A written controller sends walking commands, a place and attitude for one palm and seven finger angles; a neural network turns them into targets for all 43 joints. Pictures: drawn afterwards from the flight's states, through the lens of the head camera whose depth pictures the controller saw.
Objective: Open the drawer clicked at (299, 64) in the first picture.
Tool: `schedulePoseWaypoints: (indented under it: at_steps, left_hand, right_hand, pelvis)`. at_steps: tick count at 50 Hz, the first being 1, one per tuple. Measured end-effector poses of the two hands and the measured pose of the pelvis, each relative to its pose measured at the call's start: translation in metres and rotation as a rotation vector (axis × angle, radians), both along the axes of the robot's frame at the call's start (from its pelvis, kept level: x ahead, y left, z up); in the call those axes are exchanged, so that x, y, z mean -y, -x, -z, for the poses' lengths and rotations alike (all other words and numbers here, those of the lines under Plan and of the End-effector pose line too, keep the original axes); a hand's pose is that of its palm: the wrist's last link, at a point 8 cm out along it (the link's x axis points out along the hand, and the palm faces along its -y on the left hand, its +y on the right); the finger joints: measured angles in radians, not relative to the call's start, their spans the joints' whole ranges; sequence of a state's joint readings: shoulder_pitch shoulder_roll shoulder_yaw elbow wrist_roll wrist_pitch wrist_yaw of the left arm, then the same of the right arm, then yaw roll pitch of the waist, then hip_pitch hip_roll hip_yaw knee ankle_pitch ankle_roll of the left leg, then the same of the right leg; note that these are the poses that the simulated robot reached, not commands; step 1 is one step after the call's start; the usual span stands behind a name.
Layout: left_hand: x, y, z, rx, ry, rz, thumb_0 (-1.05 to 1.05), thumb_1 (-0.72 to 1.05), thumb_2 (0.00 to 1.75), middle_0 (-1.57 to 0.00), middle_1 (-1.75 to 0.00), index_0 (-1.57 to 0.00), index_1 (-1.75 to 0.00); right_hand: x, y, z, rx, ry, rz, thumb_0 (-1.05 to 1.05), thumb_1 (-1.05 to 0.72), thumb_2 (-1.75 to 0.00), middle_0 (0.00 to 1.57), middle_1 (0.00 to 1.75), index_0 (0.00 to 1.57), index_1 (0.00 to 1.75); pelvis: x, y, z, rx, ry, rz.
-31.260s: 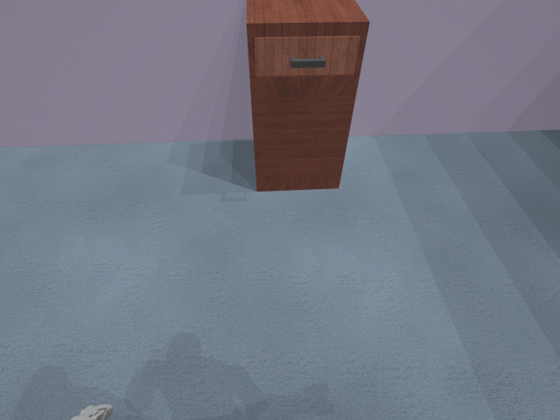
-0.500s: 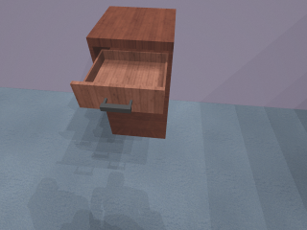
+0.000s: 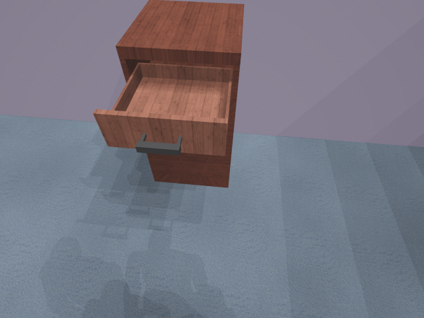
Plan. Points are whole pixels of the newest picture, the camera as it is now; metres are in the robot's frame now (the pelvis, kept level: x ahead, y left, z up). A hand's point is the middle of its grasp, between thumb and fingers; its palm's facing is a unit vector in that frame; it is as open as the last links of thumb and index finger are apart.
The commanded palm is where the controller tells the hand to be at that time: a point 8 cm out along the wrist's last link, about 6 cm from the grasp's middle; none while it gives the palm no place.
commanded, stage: look to check the result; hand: left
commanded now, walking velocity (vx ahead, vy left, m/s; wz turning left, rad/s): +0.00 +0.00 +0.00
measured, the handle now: (160, 143) +0.58 +0.19 -0.08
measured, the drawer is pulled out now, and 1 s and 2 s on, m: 0.30 0.30 0.30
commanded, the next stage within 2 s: stand and wait in 0.26 s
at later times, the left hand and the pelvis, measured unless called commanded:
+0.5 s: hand out of the picture +0.00 +0.16 -0.17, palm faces +0.03 -0.98 -0.19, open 7.3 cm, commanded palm none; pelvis +0.01 -0.01 +0.00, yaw +0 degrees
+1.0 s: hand out of the picture +0.01 +0.15 -0.17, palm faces +0.04 -0.98 -0.20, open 7.3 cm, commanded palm none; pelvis +0.02 -0.01 +0.00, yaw +0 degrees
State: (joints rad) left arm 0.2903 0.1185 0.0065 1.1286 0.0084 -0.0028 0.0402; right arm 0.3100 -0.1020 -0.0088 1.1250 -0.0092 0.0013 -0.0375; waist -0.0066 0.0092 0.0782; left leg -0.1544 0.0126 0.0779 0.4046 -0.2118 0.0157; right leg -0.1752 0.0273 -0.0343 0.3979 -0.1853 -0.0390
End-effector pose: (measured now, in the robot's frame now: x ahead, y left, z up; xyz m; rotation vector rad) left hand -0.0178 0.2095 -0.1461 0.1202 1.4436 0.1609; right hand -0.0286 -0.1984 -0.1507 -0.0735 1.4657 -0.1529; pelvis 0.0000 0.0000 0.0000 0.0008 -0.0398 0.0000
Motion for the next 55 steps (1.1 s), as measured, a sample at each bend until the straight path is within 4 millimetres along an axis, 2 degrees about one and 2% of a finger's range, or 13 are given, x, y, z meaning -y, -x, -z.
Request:
schedulePoseWaypoints:
  at_steps: [13,55]
  left_hand:
    - [0.0,-0.014,-0.002,0.022,-0.011,0.007,0.01,0.92,0.9,-0.2,-0.3,-0.2,-0.3]
    - [0.009,-0.029,-0.005,0.023,-0.024,0.002,0.01,0.92,0.9,-0.2,-0.3,-0.2,-0.3]
  right_hand:
    - [0.001,-0.013,0.001,0.015,-0.009,-0.005,0.0,-0.91,-0.89,0.2,0.3,0.2,0.3]
    - [0.019,-0.03,0.002,0.009,0.002,-0.01,0.0,-0.91,-0.89,0.2,0.3,0.2,0.3]
  pelvis:
    - [0.003,-0.005,0.0,0.001,-0.001,0.0]
    - [0.015,-0.02,-0.001,-0.003,-0.003,-0.004]
